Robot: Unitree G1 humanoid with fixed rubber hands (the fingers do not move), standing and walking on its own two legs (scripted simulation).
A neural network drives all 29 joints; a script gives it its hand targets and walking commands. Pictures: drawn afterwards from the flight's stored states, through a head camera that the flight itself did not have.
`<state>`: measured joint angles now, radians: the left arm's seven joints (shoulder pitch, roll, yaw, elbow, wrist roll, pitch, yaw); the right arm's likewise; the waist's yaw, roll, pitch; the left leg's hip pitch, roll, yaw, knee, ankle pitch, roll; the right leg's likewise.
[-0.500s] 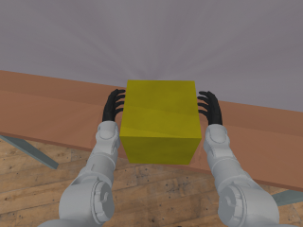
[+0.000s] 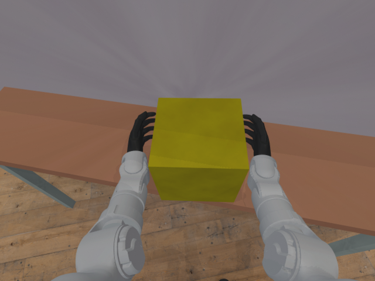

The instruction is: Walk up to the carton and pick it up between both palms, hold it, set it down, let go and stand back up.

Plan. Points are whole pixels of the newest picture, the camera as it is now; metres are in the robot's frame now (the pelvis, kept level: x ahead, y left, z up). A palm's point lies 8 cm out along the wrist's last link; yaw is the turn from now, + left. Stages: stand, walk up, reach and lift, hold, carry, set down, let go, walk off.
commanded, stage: reach and lift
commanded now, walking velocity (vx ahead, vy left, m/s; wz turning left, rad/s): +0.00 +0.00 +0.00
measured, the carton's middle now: (198, 152) +0.40 +0.01 -0.01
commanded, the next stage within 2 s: none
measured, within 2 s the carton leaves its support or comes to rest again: leaves its support in 1.10 s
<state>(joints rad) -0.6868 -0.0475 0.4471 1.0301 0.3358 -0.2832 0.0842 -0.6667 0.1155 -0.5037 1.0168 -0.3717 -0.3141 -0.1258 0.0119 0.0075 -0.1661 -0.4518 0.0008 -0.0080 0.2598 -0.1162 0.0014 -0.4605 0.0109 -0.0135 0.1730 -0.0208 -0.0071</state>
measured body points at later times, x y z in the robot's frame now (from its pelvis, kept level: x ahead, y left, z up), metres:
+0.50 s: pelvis +0.01 -0.01 +0.00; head +0.09 +0.00 +0.45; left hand +0.40 +0.15 +0.02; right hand +0.40 -0.13 +0.02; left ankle -0.02 +0.12 -0.75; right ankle +0.01 -0.11 -0.75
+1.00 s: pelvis +0.01 +0.00 +0.00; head +0.08 +0.00 +0.45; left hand +0.40 +0.15 +0.02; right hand +0.39 -0.13 +0.02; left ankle -0.02 +0.12 -0.75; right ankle +0.01 -0.11 -0.75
